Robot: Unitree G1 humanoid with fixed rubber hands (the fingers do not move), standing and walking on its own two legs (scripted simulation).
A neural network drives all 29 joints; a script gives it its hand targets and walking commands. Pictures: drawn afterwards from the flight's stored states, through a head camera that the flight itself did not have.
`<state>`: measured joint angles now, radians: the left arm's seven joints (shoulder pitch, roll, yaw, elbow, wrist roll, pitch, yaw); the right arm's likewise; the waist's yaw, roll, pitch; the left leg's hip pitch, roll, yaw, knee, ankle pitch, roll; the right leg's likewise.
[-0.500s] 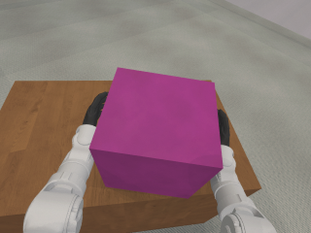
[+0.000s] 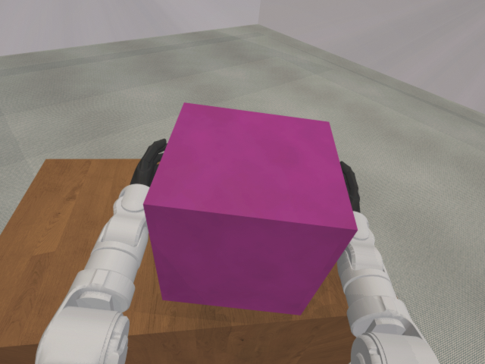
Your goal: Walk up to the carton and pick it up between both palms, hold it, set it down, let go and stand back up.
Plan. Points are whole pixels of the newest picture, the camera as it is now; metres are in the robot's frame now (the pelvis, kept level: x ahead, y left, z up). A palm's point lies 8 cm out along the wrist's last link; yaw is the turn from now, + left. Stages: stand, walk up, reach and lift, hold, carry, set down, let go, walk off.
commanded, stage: reach and lift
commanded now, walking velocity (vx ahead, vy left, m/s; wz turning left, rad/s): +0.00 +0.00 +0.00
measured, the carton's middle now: (244, 212) +0.38 -0.03 +0.08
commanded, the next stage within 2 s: hold in 1.42 s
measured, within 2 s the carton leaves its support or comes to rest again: neither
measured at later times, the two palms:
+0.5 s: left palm (126, 171) +0.38 +0.16 +0.18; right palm (347, 192) +0.35 -0.19 +0.16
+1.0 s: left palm (118, 161) +0.38 +0.16 +0.20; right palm (343, 174) +0.37 -0.19 +0.18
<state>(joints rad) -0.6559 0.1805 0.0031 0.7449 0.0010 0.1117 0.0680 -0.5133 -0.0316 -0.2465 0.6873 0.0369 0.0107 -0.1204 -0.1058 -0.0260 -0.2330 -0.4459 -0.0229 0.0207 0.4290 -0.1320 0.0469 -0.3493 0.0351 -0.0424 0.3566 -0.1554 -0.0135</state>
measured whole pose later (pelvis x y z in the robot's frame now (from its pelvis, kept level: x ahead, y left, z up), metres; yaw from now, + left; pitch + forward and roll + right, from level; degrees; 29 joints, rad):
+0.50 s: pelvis -0.01 -0.01 +0.00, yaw +0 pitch +1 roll -1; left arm -0.75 0.14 0.17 0.69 0.09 0.43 0.01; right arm -0.66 -0.07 -0.25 0.80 0.04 0.21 -0.09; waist -0.07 -0.03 -0.20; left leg -0.30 -0.02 0.02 0.40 -0.12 0.05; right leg -0.22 0.04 -0.04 0.36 -0.16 -0.02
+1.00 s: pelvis -0.01 -0.01 +0.00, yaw +0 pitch +1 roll -1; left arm -0.74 0.14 0.20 0.50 0.09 0.60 0.03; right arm -0.75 -0.09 -0.23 0.77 0.12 0.31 -0.09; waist -0.06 -0.03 -0.18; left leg -0.30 -0.02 0.02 0.39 -0.12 0.05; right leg -0.22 0.04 -0.04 0.36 -0.16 -0.02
